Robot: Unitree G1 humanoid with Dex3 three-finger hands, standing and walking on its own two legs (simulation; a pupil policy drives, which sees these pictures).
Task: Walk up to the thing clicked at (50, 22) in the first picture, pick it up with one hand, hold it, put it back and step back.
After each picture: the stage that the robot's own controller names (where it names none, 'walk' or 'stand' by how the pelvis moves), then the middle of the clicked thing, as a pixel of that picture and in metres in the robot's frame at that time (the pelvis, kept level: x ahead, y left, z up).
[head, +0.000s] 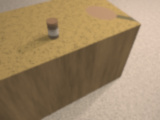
stand; (53, 28) +0.81 +0.17 -0.08
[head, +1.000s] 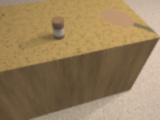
rise first; (58, 28) +0.76 +0.16 -0.06
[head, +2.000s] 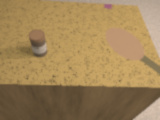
stand; (38, 44) +0.56 +0.21 -0.05
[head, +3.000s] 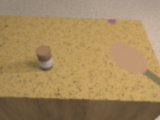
stand; (45, 58) +0.55 +0.19 -0.08
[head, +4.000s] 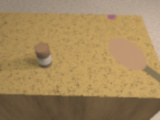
stand; (43, 55) +0.56 +0.19 -0.08
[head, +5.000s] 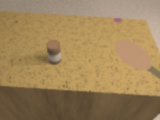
stand; (54, 52) +0.59 +0.15 -0.08
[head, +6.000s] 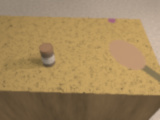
stand; (47, 55) +0.59 +0.18 -0.09
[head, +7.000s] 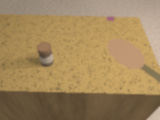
stand; (45, 54) +0.58 +0.19 -0.09
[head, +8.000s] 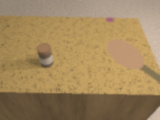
stand; (45, 56) +0.58 +0.19 -0.09
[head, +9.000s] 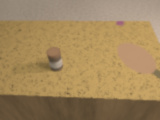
rise first; (55, 59) +0.57 +0.17 -0.08
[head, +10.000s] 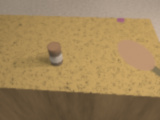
go down; (55, 54) +0.59 +0.17 -0.08
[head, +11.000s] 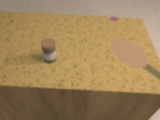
go down; (49, 51) +0.60 +0.16 -0.07
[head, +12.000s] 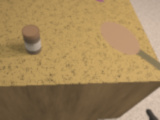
go down; (32, 40) +0.57 +0.16 -0.03
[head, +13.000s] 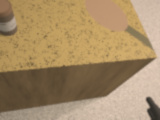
close in; (4, 18) +0.59 +0.19 +0.00
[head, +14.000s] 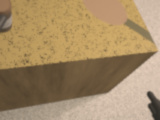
close; (0, 14) +0.59 +0.18 +0.02
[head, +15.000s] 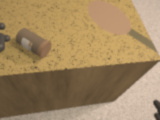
lift; (33, 42) +0.52 +0.11 -0.02
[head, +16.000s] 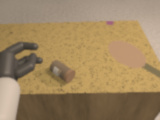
close; (62, 71) +0.52 +0.11 -0.08
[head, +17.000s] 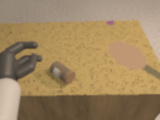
close; (62, 72) +0.51 +0.10 -0.09
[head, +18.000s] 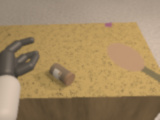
stand; (62, 74) +0.51 +0.10 -0.09
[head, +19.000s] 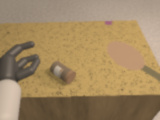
stand; (62, 72) +0.52 +0.10 -0.10
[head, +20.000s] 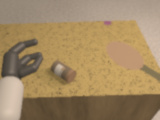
stand; (63, 71) +0.52 +0.09 -0.10
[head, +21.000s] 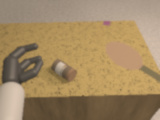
stand; (64, 70) +0.53 +0.09 -0.10
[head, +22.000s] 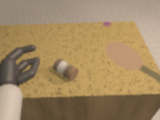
stand; (65, 69) +0.54 +0.08 -0.10
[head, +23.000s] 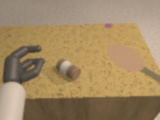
crouch; (68, 69) +0.55 +0.07 -0.10
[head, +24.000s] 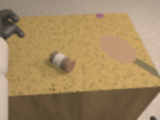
crouch; (62, 61) +0.56 +0.07 -0.09
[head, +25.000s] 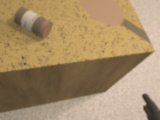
lower; (33, 23) +0.58 +0.07 -0.01
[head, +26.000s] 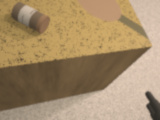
lower; (31, 18) +0.59 +0.07 +0.00
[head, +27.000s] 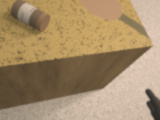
lower; (30, 15) +0.59 +0.07 +0.00
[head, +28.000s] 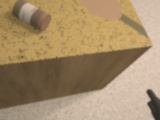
lower; (32, 15) +0.60 +0.07 +0.00
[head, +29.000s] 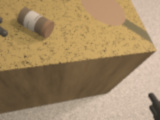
loosen; (36, 23) +0.58 +0.07 -0.01
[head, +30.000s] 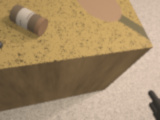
withdraw; (29, 20) +0.58 +0.08 +0.00
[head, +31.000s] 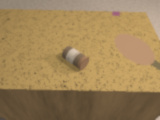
sink last; (75, 57) +0.54 +0.05 -0.06
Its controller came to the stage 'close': yes
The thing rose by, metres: 0.01
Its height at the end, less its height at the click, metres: -0.02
